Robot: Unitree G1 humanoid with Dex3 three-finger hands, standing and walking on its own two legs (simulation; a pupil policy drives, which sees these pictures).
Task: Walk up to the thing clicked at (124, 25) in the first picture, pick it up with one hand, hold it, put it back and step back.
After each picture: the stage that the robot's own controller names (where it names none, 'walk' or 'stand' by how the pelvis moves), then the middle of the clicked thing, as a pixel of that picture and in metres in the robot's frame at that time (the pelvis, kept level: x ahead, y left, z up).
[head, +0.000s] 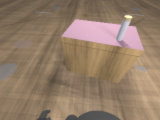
stand; (123, 29) +0.94 -0.31 +0.09
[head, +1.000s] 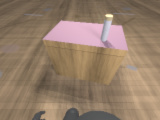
rise first; (106, 29) +0.87 -0.09 +0.12
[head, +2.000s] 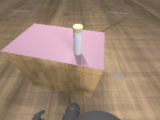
walk; (77, 41) +0.58 +0.17 +0.11
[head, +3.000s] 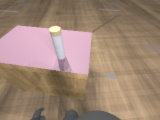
stand; (58, 44) +0.51 +0.26 +0.11
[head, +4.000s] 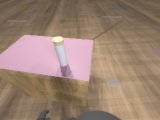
stand; (61, 52) +0.50 +0.25 +0.09
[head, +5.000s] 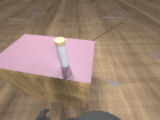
stand; (62, 53) +0.48 +0.24 +0.09
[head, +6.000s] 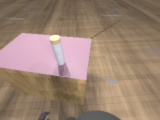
stand; (58, 51) +0.50 +0.27 +0.08
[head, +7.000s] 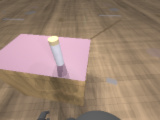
stand; (57, 52) +0.49 +0.28 +0.08
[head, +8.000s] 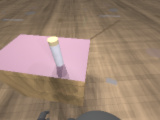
stand; (56, 53) +0.49 +0.28 +0.08
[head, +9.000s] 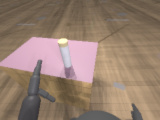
rise first; (65, 54) +0.49 +0.25 +0.09
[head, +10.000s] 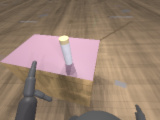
go down; (66, 51) +0.51 +0.25 +0.09
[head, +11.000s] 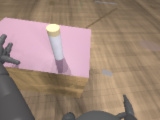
go down; (56, 45) +0.50 +0.22 +0.10
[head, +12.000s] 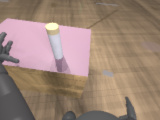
approach; (56, 43) +0.50 +0.23 +0.12
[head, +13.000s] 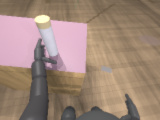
close in; (48, 39) +0.50 +0.25 +0.15
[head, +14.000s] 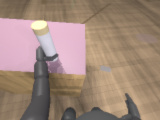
lift; (47, 44) +0.46 +0.24 +0.15
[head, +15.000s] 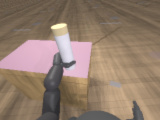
lift; (65, 50) +0.35 +0.15 +0.27
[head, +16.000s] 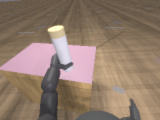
hold; (63, 51) +0.33 +0.17 +0.27
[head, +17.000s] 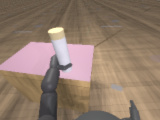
hold; (62, 52) +0.34 +0.18 +0.26
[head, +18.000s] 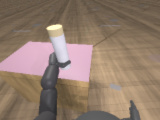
crouch; (61, 50) +0.35 +0.18 +0.27
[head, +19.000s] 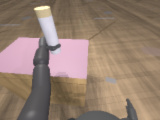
crouch; (50, 33) +0.45 +0.23 +0.29
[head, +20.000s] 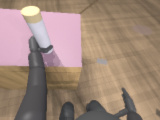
lower; (41, 35) +0.51 +0.24 +0.16
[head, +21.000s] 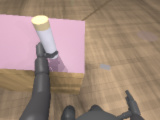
lower; (47, 41) +0.48 +0.23 +0.15
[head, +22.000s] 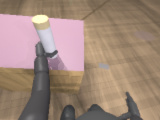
lower; (47, 40) +0.48 +0.23 +0.15
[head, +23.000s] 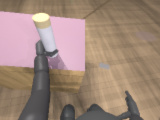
lower; (48, 39) +0.48 +0.23 +0.15
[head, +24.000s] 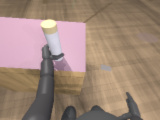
open; (54, 44) +0.47 +0.20 +0.15
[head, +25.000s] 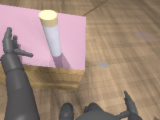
sink last; (53, 38) +0.48 +0.20 +0.15
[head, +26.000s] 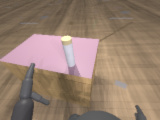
sink last; (69, 52) +0.48 +0.22 +0.12
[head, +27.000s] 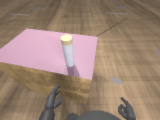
stand; (68, 52) +0.46 +0.19 +0.10
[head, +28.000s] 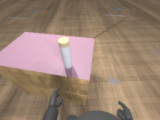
stand; (66, 54) +0.46 +0.21 +0.09
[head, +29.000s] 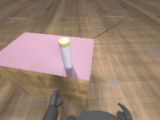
stand; (66, 54) +0.46 +0.21 +0.09
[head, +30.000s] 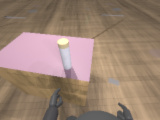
stand; (65, 55) +0.45 +0.21 +0.09
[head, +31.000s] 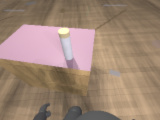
walk; (66, 46) +0.51 +0.21 +0.10
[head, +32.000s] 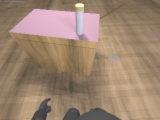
walk; (79, 20) +0.81 +0.15 +0.11
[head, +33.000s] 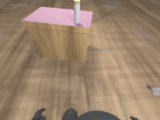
stand; (76, 12) +1.17 +0.25 +0.11
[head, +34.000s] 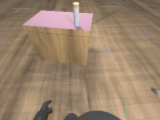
stand; (76, 15) +1.12 +0.23 +0.10
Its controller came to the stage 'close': yes
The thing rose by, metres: 0.21
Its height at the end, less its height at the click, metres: +0.00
